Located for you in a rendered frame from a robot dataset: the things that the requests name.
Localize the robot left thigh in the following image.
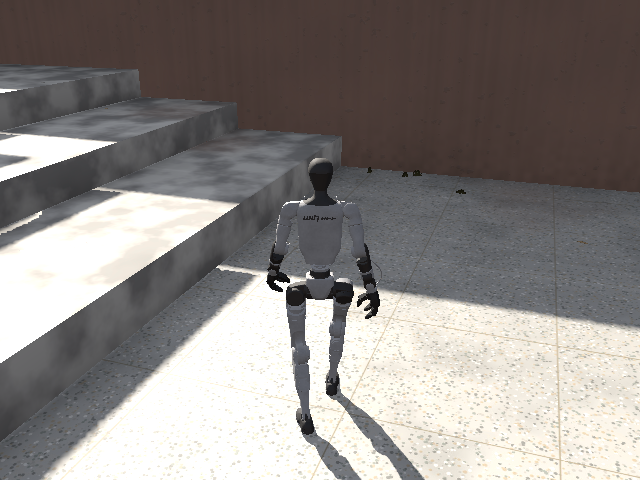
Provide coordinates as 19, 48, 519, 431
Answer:
286, 281, 310, 365

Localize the left robot upper arm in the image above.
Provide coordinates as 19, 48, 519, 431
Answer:
273, 201, 300, 255

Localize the robot left forearm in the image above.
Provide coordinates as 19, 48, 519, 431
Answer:
267, 240, 284, 276

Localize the robot head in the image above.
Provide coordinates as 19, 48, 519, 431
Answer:
303, 158, 337, 206

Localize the robot left hand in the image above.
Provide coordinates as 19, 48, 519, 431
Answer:
266, 272, 290, 292

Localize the robot right forearm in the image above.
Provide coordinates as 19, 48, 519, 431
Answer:
356, 243, 377, 294

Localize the robot right hand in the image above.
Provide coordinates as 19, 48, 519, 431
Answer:
357, 291, 380, 319

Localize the right robot upper arm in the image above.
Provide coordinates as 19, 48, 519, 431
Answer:
341, 201, 367, 259

